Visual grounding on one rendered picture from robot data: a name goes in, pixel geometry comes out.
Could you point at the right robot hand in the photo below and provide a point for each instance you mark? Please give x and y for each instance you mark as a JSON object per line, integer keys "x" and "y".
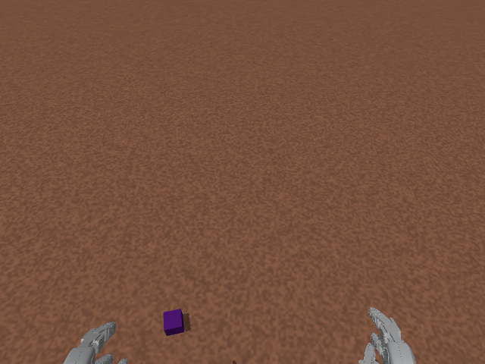
{"x": 390, "y": 345}

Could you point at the cube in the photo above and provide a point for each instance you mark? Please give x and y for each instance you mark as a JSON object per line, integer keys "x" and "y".
{"x": 173, "y": 322}

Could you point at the left robot hand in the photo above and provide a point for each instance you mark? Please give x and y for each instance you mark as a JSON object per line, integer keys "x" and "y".
{"x": 91, "y": 343}

